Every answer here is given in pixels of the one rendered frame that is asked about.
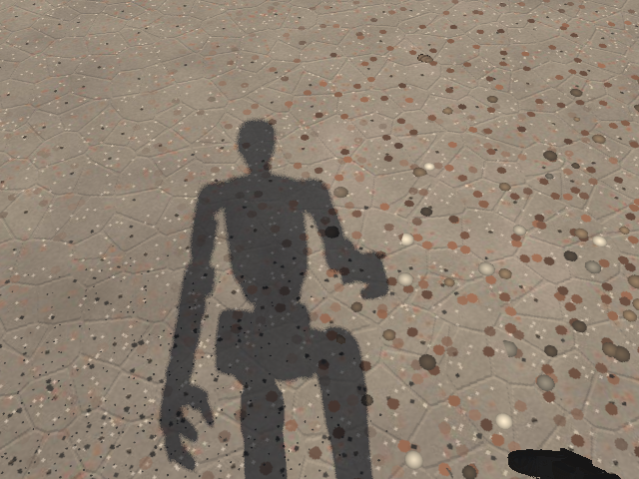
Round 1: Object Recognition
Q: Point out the right robot hand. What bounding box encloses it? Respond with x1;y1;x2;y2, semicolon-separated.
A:
507;448;621;479

